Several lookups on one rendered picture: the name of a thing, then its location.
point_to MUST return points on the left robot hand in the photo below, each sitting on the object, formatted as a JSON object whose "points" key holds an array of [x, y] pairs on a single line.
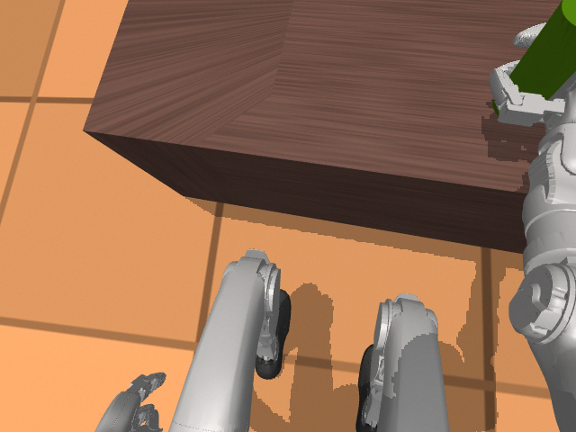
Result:
{"points": [[125, 414]]}

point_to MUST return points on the right robot foot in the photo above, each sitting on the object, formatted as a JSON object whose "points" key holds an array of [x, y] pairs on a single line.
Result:
{"points": [[364, 390]]}

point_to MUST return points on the right robot arm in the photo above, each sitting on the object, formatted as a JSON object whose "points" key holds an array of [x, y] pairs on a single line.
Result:
{"points": [[544, 307]]}

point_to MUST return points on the left robot foot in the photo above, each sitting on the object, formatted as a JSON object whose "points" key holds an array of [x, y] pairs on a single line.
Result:
{"points": [[270, 369]]}

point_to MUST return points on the right robot hand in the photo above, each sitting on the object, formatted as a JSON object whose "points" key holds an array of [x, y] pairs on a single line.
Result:
{"points": [[524, 109]]}

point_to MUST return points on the can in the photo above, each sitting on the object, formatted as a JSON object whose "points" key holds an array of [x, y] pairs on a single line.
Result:
{"points": [[551, 59]]}

